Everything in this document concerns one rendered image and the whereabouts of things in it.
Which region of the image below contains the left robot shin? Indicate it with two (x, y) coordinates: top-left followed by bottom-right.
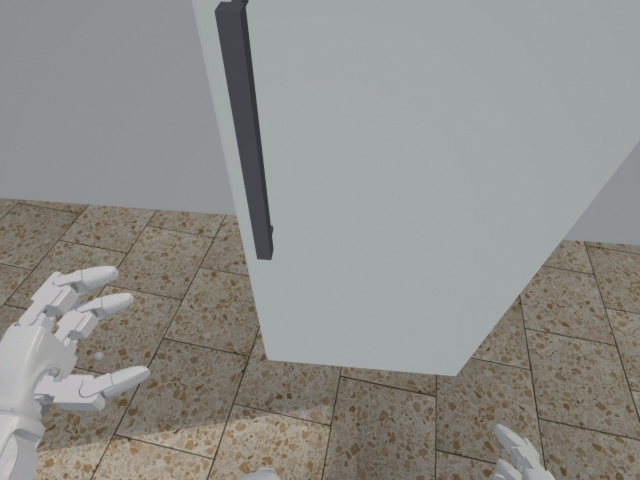
(257, 468), (277, 476)

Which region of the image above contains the fridge door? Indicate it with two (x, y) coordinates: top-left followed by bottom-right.
(196, 0), (640, 376)

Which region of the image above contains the left robot forearm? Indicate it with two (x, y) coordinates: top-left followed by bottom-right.
(0, 411), (46, 480)

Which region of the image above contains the handle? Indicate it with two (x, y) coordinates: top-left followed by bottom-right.
(215, 0), (273, 260)

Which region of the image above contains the robot right hand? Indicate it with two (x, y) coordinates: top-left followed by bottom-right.
(493, 424), (555, 480)

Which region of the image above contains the robot left hand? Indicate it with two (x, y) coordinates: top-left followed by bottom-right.
(0, 266), (151, 421)

